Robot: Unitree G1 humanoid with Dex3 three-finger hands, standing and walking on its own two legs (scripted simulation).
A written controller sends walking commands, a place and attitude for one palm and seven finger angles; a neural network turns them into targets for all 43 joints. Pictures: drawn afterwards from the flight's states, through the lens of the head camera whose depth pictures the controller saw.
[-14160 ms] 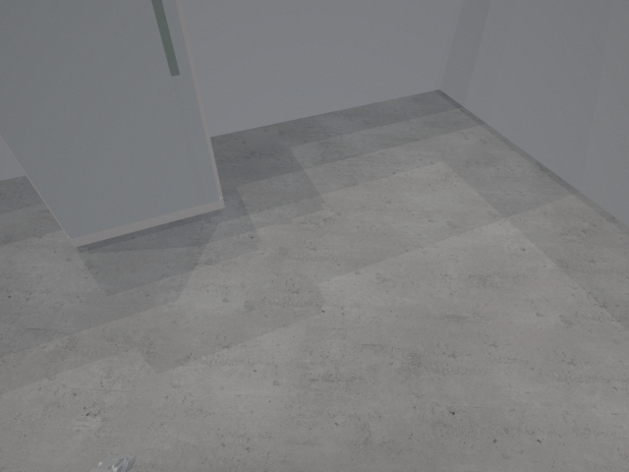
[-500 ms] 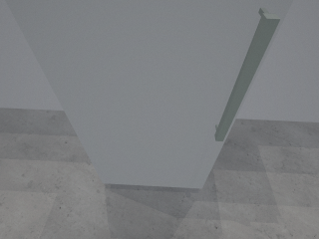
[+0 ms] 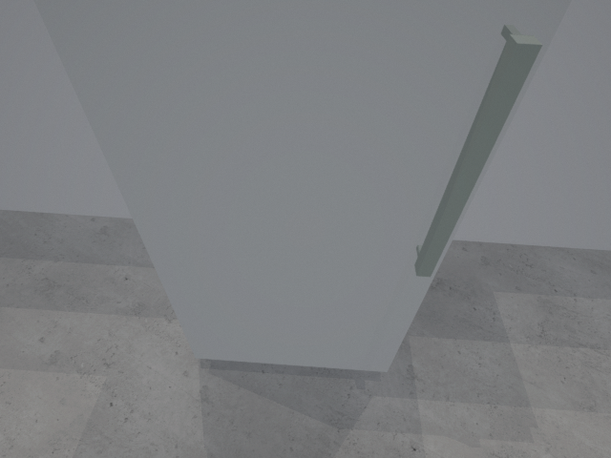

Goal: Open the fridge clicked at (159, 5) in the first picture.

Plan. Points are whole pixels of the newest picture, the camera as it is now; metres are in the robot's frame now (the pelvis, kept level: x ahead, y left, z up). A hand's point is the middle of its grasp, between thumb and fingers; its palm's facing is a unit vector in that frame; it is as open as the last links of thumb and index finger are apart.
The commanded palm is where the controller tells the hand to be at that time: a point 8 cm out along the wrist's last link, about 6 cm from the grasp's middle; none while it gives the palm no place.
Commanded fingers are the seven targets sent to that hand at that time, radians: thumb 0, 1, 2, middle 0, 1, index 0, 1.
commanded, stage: look again from close up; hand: right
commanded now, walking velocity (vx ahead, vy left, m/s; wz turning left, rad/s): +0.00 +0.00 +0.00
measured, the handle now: (456, 178) +0.49 -0.19 +0.13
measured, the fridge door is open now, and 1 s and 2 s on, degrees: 0 0 0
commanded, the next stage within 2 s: raise the hand to about handle height in 1.10 s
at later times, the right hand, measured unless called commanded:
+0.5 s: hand out of the picture -0.01 -0.24 -0.17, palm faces -0.01 +0.97 -0.23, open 7.4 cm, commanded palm none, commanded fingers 0.00 -0.90 -0.90 0.20 0.30 0.20 0.30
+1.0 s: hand out of the picture -0.04 -0.26 -0.17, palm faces -0.03 +0.97 -0.24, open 7.4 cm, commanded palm none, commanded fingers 0.00 -0.90 -0.90 0.20 0.30 0.20 0.30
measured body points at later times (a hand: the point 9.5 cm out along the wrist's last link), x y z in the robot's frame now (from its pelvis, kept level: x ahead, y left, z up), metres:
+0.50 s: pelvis -0.05 -0.04 +0.00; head -0.06 -0.05 +0.45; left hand -0.03 +0.19 -0.15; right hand -0.01 -0.29 -0.15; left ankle +0.00 +0.07 -0.74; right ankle -0.04 -0.11 -0.74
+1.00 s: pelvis -0.05 -0.06 +0.00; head -0.04 -0.06 +0.45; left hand -0.02 +0.19 -0.14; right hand -0.04 -0.31 -0.15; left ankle +0.00 +0.07 -0.74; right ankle -0.04 -0.11 -0.74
